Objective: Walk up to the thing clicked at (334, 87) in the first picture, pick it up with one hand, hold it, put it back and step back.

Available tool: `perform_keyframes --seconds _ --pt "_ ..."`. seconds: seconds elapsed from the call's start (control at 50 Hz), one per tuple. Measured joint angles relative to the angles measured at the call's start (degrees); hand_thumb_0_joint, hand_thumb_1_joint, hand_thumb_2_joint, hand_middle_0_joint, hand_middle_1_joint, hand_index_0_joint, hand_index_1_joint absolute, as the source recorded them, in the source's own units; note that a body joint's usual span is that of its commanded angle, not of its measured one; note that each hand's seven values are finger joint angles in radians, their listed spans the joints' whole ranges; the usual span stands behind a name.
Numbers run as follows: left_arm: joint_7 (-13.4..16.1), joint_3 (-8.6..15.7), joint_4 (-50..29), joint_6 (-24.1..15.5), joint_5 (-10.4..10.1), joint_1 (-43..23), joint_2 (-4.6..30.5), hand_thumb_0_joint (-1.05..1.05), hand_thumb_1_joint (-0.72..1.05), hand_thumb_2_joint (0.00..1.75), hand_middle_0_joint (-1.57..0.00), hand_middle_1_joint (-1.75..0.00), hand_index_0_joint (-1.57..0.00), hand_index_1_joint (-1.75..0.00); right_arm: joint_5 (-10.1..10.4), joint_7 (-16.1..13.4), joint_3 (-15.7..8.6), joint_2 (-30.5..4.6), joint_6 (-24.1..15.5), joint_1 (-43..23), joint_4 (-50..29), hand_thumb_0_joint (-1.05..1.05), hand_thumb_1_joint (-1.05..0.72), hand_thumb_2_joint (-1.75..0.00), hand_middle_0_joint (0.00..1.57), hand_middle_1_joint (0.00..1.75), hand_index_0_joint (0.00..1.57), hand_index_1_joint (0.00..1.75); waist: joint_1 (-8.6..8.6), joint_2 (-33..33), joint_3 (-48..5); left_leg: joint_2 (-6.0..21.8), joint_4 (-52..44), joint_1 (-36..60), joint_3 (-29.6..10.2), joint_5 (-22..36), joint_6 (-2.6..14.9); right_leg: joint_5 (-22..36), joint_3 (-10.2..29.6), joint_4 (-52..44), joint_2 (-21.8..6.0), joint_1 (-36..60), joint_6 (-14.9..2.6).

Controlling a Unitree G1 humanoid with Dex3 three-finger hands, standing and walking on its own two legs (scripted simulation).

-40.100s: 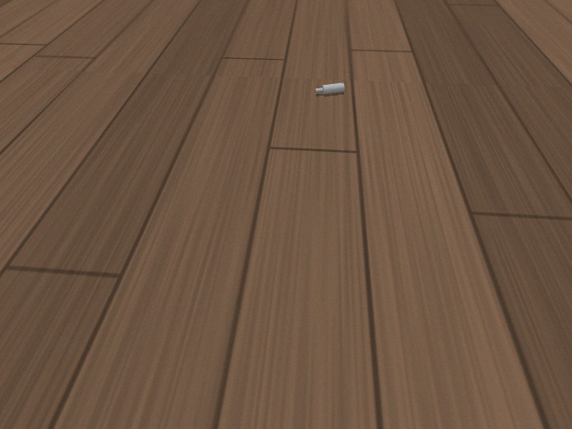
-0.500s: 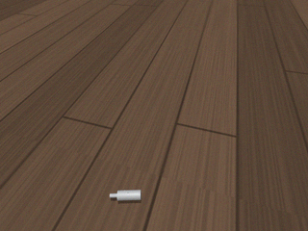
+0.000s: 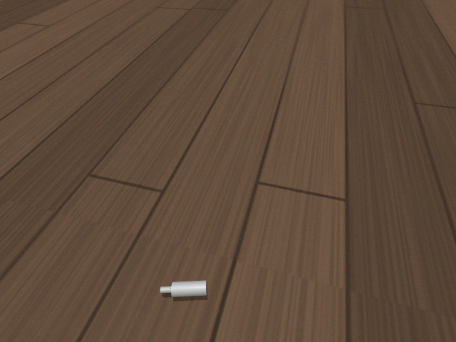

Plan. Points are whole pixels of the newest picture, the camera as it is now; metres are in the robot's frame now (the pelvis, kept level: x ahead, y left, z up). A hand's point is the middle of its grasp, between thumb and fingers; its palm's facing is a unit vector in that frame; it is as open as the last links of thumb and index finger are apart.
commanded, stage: stand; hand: left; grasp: from above
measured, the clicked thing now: (183, 288) +0.47 +0.24 -0.75
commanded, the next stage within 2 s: step back in 1.46 s
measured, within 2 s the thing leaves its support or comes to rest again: neither
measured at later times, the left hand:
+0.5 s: hand out of the picture +0.09 +0.24 -0.16, palm faces +0.01 -0.94 -0.33, open 7.4 cm
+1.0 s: hand out of the picture +0.10 +0.24 -0.16, palm faces +0.01 -0.94 -0.34, open 7.4 cm
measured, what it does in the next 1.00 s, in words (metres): stands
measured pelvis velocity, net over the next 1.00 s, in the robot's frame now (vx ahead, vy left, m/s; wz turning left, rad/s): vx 0.02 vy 0.00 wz -0.01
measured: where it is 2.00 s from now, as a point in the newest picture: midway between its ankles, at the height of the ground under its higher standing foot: outside the picture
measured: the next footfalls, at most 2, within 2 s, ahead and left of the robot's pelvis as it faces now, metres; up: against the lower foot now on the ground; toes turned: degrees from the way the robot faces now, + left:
left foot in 1.78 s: +0.00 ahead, +0.12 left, +0.00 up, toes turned -4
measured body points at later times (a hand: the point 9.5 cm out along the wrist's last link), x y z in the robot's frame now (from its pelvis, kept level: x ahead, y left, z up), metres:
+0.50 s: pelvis +0.01 +0.00 +0.00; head +0.02 -0.01 +0.45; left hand +0.09 +0.29 -0.13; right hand +0.08 -0.29 -0.14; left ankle +0.03 +0.11 -0.75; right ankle +0.00 -0.11 -0.75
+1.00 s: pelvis +0.02 +0.00 +0.00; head +0.03 -0.01 +0.45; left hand +0.10 +0.29 -0.13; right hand +0.09 -0.30 -0.14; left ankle +0.03 +0.11 -0.75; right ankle +0.00 -0.11 -0.75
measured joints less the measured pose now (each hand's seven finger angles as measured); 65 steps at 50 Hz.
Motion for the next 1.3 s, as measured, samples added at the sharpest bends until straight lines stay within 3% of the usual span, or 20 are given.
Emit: perform_keyframes --seconds 0.58,1.3 --pt "-0.5 -0.21 -0.62 -0.36 -0.57 -3.17 0.65 0.0 0.9 0.9 -0.2 -0.3 -0.21 -0.3 0.36 0.19 0.92 -0.75 -0.51 -2.06 0.29 0.01 -0.9 -0.89 0.21 0.3 0.21 0.3 -0.53 -0.48 -0.03 0.4 -1.21 1.08 0.29 -0.64 -0.28 -0.1 0.39 -1.89 0.36 1.24 -0.26" --pt "-0.79 -0.81 -1.07 -0.66 -0.87 -2.67 1.58 0.0 0.9 0.9 -0.2 -0.3 -0.21 -0.3 0.59 0.63 1.24 -1.37 -0.57 -2.33 0.07 0.01 -0.9 -0.89 0.21 0.3 0.21 0.3 -0.66 -0.57 -0.35 0.46 -1.47 1.56 0.18 -1.04 -0.36 -0.36 0.32 -2.47 0.41 1.9 -0.38"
